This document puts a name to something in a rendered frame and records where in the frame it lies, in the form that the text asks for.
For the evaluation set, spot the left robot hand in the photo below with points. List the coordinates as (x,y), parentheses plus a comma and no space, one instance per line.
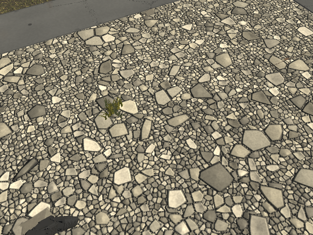
(52,225)

